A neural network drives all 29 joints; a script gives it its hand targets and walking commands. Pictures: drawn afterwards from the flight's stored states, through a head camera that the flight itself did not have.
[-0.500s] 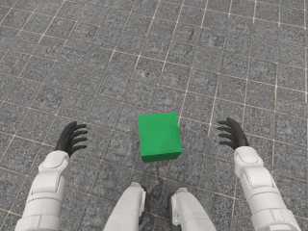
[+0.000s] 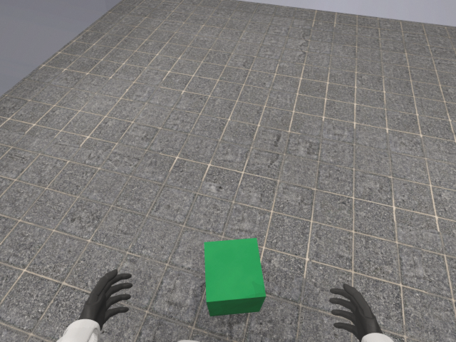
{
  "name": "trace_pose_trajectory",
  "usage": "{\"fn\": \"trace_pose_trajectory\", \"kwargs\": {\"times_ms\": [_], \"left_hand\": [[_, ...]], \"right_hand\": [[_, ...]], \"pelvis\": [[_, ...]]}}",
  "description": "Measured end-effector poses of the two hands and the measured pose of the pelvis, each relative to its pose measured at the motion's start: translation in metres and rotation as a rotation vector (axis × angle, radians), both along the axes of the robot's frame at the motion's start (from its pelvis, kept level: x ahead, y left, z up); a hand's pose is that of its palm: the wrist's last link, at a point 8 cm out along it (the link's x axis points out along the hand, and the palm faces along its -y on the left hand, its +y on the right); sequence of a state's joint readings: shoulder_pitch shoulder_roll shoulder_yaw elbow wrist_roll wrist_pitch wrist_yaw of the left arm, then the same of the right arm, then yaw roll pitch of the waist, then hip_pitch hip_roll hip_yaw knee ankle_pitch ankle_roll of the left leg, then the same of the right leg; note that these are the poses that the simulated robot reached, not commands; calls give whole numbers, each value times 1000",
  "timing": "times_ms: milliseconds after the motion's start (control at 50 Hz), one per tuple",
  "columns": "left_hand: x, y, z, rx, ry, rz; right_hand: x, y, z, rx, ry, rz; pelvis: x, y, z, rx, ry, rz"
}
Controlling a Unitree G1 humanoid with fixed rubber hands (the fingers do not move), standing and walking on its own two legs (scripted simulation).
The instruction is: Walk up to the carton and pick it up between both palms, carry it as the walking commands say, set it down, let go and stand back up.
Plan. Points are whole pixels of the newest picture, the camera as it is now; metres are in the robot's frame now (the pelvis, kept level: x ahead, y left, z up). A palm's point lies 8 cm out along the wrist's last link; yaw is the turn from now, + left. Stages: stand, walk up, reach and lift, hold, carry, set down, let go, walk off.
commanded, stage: let go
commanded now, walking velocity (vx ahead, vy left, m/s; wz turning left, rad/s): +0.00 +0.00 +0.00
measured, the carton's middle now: (232, 278) +0.40 +0.02 -0.64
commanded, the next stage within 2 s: stand in 0.36 s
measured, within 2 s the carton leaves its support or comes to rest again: neither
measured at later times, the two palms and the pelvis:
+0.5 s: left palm (86, 322) +0.15 +0.27 -0.06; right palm (379, 336) +0.15 -0.23 -0.08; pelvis +0.01 +0.00 +0.00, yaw +0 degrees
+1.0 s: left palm (81, 337) +0.13 +0.27 -0.08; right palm out of the picture +0.13 -0.26 -0.08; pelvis +0.01 +0.01 +0.00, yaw +0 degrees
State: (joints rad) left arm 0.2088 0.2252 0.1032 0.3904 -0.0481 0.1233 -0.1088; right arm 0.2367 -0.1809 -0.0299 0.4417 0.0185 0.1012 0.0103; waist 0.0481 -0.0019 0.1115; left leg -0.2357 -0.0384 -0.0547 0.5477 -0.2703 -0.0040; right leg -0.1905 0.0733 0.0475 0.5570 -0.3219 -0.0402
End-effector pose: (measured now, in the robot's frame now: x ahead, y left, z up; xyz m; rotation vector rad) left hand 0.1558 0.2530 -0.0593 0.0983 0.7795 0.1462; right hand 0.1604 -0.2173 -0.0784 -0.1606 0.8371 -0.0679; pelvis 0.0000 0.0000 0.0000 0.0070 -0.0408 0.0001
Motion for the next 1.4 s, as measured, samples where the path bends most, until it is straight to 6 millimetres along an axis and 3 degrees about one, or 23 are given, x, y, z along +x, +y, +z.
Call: {"fn": "trace_pose_trajectory", "kwargs": {"times_ms": [120, 420, 600, 720, 1400], "left_hand": [[5, -2, 6, 3, -26, -10], [-3, 5, 4, 27, 29, 42], [-9, 16, -9, 72, 10, 105], [-11, 17, -9, 74, -20, 113], [-62, 27, -39, 48, 122, 142]], "right_hand": [[4, -1, 6, 1, -26, 5], [0, -5, 10, -20, -33, 4], [-10, -35, 4, -89, -24, -10], [-14, -44, 5, -107, -43, -16], [-60, -41, -5, -131, 36, -38]], "pelvis": [[4, -1, 1, 1, -28, 1], [1, 2, 2, -3, -52, 1], [16, 4, 2, -1, -11, 4], [17, 3, 2, 0, -9, 4], [0, 13, 3, -14, -22, 3]]}}
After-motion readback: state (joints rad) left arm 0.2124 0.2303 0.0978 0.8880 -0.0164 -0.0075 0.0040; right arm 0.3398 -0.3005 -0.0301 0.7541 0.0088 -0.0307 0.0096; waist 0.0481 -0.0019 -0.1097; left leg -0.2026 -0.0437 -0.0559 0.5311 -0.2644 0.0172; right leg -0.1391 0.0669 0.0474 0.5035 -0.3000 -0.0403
